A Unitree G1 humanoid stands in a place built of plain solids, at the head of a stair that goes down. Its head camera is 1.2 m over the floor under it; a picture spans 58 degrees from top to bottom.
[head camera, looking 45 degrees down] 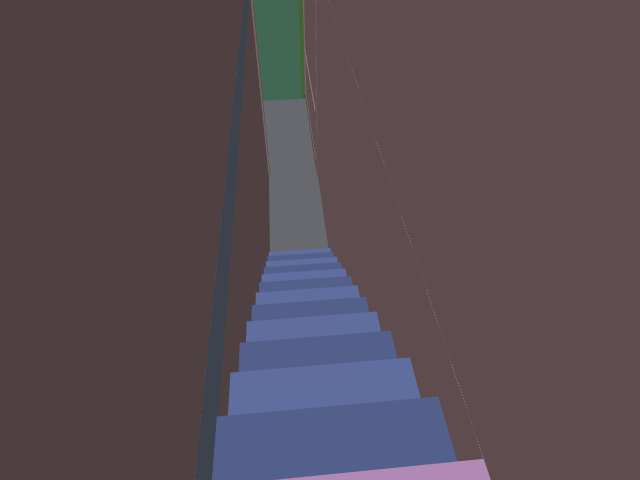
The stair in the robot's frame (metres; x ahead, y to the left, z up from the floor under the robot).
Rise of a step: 0.21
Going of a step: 0.27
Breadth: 0.80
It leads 5 degrees to the left of straight ahead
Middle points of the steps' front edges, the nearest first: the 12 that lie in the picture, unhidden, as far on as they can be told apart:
0.63 -0.03 -0.21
0.90 -0.01 -0.43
1.17 0.02 -0.64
1.44 0.04 -0.85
1.71 0.07 -1.07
1.98 0.09 -1.28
2.25 0.12 -1.49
2.52 0.14 -1.71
2.79 0.17 -1.92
3.06 0.19 -2.13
3.33 0.22 -2.35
3.60 0.24 -2.56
